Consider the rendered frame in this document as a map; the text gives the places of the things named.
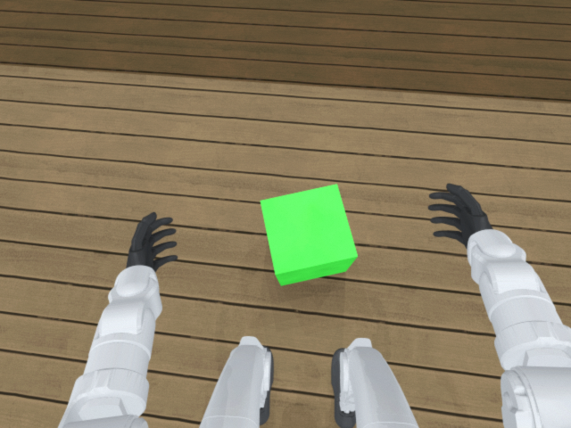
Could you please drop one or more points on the robot left forearm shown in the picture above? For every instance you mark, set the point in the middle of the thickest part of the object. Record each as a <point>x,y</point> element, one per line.
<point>114,381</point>

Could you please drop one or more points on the carton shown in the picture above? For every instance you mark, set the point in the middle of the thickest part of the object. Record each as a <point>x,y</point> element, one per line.
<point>309,234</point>

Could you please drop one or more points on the robot right foot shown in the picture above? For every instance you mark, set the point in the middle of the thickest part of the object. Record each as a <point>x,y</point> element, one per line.
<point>346,418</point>

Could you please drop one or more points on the left robot hand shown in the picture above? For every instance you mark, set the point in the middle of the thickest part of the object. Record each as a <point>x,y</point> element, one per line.
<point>142,252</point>

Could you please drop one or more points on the right robot hand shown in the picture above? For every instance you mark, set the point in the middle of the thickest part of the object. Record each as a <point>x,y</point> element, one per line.
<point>470,217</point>

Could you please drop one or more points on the robot right upper arm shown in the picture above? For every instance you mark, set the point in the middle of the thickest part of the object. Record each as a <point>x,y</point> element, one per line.
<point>536,397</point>

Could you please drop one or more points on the robot right shin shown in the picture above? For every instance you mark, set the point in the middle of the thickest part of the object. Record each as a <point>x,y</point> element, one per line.
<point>347,402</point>

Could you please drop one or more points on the robot right forearm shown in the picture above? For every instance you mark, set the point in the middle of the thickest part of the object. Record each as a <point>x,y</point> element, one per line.
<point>528,329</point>

